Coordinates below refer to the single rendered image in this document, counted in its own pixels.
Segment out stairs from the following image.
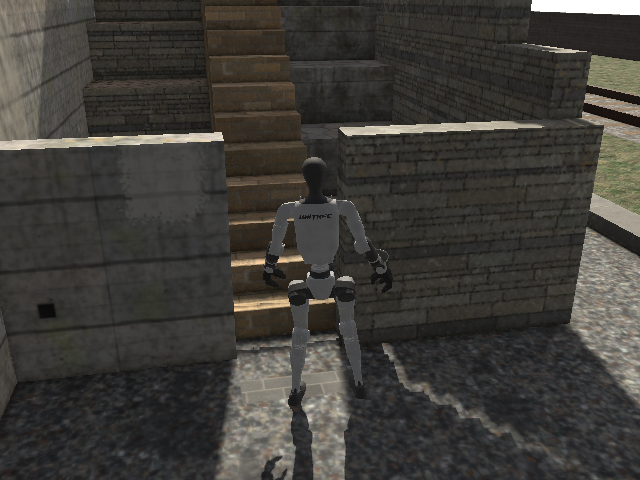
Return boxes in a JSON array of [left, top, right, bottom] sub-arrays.
[[200, 0, 336, 339]]

